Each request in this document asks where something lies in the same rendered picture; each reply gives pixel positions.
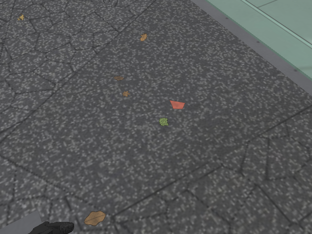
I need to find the left robot hand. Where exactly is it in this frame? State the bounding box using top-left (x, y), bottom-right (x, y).
top-left (28, 221), bottom-right (74, 234)

